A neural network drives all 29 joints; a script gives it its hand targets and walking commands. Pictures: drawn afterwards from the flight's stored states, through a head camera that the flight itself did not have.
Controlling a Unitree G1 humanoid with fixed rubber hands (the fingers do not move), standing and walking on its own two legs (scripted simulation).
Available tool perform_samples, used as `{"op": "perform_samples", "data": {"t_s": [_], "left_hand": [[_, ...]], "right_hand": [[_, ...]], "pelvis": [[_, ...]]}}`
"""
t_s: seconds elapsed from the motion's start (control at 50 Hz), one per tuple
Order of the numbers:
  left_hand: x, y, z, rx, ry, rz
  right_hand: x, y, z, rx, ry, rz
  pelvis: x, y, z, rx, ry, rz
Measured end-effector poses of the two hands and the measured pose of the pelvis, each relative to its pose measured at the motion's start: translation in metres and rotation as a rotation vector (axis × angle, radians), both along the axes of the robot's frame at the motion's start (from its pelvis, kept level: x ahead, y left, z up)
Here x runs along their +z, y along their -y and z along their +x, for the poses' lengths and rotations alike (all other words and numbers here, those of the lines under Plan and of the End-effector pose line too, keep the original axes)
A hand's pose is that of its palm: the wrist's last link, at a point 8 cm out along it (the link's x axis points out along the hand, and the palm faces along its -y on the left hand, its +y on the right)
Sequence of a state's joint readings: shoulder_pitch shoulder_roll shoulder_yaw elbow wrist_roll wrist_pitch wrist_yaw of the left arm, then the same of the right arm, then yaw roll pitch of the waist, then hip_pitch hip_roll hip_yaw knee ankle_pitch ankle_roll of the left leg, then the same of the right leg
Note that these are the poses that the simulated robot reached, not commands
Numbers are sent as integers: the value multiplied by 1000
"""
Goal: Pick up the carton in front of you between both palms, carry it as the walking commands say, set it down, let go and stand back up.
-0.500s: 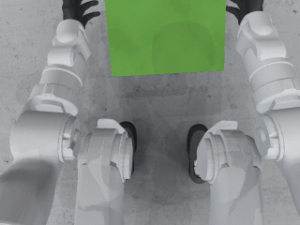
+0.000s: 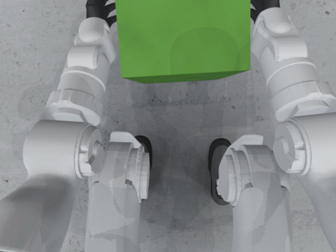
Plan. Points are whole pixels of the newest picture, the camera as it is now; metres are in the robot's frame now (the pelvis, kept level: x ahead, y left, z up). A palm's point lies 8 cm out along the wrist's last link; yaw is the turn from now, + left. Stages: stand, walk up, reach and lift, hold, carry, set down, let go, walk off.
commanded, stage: reach and lift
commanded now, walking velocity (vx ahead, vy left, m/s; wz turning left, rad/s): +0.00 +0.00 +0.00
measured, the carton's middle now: (180, 31) +0.52 +0.01 -0.24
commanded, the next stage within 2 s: none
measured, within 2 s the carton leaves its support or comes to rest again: leaves its support in 0.04 s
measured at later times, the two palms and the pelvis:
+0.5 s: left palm (32, 5) +0.49 +0.16 +0.02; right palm out of the picture +0.50 -0.14 +0.03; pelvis -0.01 +0.00 +0.09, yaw +0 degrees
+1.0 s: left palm out of the picture +0.46 +0.16 +0.17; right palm out of the picture +0.46 -0.14 +0.17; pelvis +0.03 +0.00 +0.21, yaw +0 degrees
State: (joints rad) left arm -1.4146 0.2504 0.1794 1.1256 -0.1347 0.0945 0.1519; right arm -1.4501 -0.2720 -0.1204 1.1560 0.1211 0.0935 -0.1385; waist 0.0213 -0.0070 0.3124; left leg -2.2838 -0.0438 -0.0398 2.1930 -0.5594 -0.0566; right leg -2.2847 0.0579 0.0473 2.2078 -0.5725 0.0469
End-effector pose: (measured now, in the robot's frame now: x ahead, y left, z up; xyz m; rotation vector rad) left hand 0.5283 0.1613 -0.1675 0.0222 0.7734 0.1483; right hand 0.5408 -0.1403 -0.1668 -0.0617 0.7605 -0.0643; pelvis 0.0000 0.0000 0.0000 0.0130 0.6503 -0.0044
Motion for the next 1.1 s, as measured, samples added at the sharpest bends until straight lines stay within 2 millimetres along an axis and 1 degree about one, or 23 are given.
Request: {"op": "perform_samples", "data": {"t_s": [0.06, 0.12, 0.18, 0.26, 0.32, 0.36, 0.48, 0.62, 0.8, 0.96, 1.1], "left_hand": [[5, -2, -1, 10, 7, -7], [20, -3, -2, 42, 39, -11], [45, -4, -4, 56, 80, -25], [88, -4, -12, 56, 113, -34], [120, -3, -21, 57, 112, -40], [138, -2, -27, 55, 96, -41], [182, 0, -40, 44, 75, -33], [225, -2, -42, 45, 91, -34], [273, -1, -54, 40, 87, -30], [327, 4, -65, 39, 92, -39], [372, 3, -80, 40, 79, -37]], "right_hand": [[4, -2, -2, -9, 6, 12], [16, -5, -5, -30, 34, 32], [39, -6, -8, -43, 73, 50], [83, -6, -17, -52, 107, 54], [118, -5, -26, -60, 105, 53], [138, -4, -32, -65, 90, 53], [185, -1, -43, -62, 70, 43], [226, -3, -46, -62, 85, 47], [271, -2, -61, -70, 81, 54], [326, 3, -75, -87, 86, 65], [372, 2, -88, -84, 72, 63]], "pelvis": [[-3, 1, 3, -1, -3, 0], [-2, 1, 3, -2, -9, -1], [2, 0, 2, 0, -19, -5], [16, -2, 0, 5, -34, -9], [32, -2, -2, 6, -47, -10], [44, -3, -3, 6, -56, -12], [80, -4, -6, 5, -77, -14], [113, -3, -4, 7, -86, -13], [158, -3, 12, 12, -74, -15], [202, -3, 29, 9, -11, -12], [245, -2, 43, 9, 60, -9]]}}
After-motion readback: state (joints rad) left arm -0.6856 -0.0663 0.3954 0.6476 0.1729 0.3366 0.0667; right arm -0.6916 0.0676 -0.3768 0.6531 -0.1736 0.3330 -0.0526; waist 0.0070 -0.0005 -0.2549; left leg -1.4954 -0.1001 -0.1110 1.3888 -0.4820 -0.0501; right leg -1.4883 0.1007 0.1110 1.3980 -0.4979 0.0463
